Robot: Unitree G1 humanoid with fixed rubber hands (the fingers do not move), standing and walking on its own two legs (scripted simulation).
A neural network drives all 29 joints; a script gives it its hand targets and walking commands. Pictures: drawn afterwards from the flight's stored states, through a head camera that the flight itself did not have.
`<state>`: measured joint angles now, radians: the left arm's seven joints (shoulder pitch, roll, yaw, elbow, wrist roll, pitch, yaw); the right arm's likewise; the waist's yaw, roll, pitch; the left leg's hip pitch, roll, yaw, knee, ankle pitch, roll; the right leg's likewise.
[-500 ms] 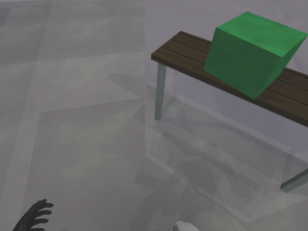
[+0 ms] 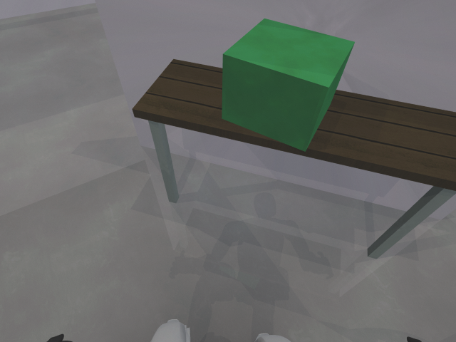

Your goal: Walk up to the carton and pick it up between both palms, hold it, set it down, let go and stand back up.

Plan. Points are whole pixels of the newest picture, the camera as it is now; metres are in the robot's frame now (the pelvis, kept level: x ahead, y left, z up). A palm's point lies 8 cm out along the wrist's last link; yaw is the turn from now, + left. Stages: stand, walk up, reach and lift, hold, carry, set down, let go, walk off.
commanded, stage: walk up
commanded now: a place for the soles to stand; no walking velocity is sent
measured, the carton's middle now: (284, 82) +0.83 -0.18 -0.02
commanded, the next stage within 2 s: none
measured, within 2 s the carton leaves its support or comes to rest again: neither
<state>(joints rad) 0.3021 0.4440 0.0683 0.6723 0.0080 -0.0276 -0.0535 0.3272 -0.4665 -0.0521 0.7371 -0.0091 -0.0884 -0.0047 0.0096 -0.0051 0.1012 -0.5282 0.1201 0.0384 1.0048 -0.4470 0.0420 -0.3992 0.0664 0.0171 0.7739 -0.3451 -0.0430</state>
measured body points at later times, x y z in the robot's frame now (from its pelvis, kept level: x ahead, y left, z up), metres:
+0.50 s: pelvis +0.06 -0.01 -0.02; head +0.09 -0.01 +0.43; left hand +0.23 +0.30 -0.12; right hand +0.06 -0.35 -0.12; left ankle +0.13 +0.12 -0.71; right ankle +0.07 -0.12 -0.71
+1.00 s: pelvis +0.06 -0.01 +0.00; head +0.07 -0.02 +0.45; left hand +0.25 +0.27 -0.11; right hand +0.06 -0.34 -0.12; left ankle +0.14 +0.12 -0.71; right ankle +0.07 -0.12 -0.71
